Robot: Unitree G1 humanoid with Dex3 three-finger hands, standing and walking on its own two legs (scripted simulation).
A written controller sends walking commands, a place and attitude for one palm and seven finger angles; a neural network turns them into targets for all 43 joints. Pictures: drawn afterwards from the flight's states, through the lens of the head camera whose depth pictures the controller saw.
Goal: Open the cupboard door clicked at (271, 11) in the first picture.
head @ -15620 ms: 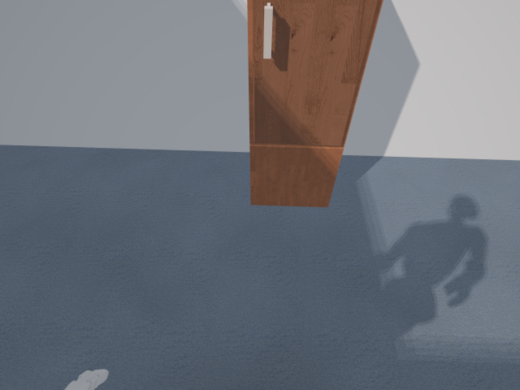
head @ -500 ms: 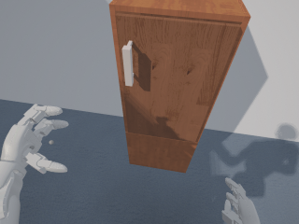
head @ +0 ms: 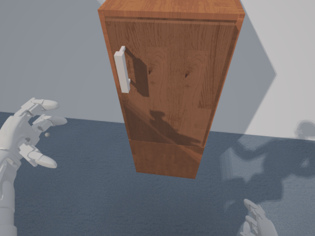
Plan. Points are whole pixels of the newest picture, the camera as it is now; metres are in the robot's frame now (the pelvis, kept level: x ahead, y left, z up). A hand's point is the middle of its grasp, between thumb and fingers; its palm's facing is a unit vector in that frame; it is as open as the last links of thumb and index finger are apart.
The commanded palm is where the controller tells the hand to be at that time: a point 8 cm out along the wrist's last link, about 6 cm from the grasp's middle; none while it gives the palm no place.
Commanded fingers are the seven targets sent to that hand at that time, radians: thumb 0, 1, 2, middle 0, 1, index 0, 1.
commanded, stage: raise the hand with hooked fingers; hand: left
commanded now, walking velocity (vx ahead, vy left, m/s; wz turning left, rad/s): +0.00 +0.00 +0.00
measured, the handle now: (124, 69) +0.58 +0.15 +0.11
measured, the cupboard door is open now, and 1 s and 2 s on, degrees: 0 0 0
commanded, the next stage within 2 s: move the hooked fingers beside the handle in 0.32 s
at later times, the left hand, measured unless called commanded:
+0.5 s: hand (41, 139) +0.28 +0.28 +0.14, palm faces +0.01 -1.00 -0.05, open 14.0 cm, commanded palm +0.26 +0.32 +0.14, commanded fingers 0.00 -0.50 0.30 -0.30 -1.20 -0.30 -1.20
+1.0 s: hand (68, 112) +0.36 +0.25 +0.14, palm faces -0.04 -1.00 -0.04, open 14.0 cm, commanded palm +0.34 +0.30 +0.13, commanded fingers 0.00 -0.50 0.30 -0.30 -1.20 -0.30 -1.20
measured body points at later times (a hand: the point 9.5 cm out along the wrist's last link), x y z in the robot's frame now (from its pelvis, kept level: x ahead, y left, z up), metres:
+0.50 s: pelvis -0.01 +0.00 +0.00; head -0.01 -0.01 +0.45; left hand +0.27 +0.33 +0.14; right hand +0.16 -0.23 -0.07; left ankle -0.04 +0.12 -0.73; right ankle +0.04 -0.11 -0.73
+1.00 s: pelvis -0.01 +0.00 +0.00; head +0.02 -0.01 +0.45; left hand +0.36 +0.30 +0.14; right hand +0.12 -0.26 -0.10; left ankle -0.04 +0.12 -0.73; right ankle +0.04 -0.11 -0.73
